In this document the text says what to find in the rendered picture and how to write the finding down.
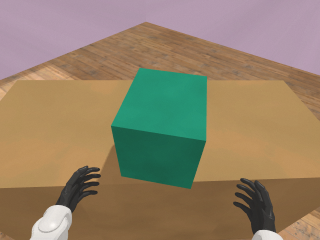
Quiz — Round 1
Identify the robot right forearm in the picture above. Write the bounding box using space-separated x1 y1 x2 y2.
252 230 283 240

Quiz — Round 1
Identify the robot right hand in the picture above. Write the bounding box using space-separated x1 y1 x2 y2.
233 178 276 235

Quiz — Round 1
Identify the carton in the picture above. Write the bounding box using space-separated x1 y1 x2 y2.
111 68 207 189

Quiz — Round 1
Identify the pedestal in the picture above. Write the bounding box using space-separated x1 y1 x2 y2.
0 80 320 240

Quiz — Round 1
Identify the robot left forearm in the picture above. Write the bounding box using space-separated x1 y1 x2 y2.
30 205 72 240

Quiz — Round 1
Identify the robot left hand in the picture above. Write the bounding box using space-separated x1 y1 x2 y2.
55 165 101 213

